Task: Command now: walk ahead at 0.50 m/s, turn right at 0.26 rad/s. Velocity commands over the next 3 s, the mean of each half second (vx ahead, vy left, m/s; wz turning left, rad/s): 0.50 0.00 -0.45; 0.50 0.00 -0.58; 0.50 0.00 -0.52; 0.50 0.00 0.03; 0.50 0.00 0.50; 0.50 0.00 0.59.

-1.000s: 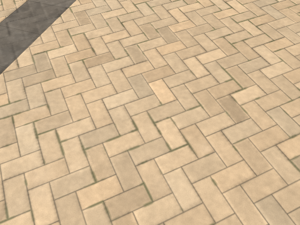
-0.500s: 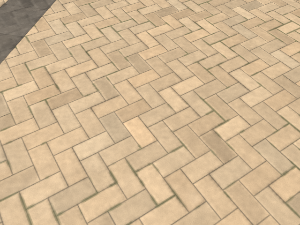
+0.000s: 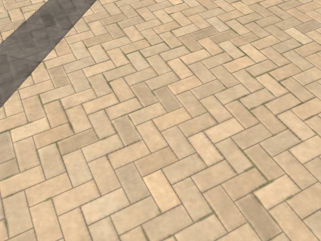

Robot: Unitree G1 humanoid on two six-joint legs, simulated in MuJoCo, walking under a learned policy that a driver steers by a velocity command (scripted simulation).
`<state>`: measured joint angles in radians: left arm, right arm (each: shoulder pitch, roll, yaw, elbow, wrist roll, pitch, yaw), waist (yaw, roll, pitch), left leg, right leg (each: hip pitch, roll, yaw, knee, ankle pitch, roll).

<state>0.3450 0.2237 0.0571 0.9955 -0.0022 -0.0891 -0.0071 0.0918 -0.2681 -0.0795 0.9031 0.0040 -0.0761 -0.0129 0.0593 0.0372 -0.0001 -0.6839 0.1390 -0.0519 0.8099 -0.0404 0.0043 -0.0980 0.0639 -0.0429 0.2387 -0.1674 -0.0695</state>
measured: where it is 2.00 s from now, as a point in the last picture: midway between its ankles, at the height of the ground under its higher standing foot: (278, 156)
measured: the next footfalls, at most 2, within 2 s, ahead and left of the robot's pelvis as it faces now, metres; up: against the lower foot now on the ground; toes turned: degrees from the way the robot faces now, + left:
left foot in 0.22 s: +0.31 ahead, +0.15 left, +0.00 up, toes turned -6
right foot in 0.74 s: +0.50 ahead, -0.18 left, +0.00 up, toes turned -28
